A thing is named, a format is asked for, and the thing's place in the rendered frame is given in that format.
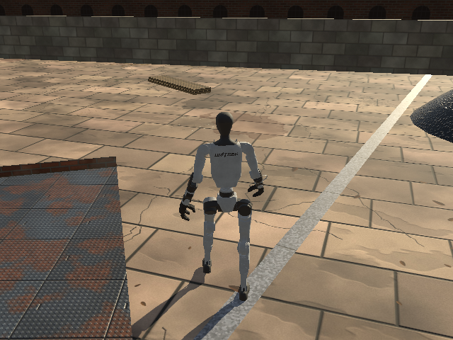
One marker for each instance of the robot right shin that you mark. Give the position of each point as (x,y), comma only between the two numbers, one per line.
(244,261)

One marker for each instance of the robot left upper arm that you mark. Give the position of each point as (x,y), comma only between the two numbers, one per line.
(202,151)

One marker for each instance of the robot left forearm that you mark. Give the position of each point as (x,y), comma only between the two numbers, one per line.
(189,192)

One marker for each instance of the robot right upper arm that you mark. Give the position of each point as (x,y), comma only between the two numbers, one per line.
(248,149)

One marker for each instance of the robot left hand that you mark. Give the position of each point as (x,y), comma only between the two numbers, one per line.
(182,210)

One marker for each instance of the robot right forearm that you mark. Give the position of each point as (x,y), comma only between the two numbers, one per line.
(259,181)

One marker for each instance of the robot left thigh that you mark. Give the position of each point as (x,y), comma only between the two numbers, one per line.
(210,209)

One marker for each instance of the robot right hand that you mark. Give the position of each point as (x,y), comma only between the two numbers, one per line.
(260,190)

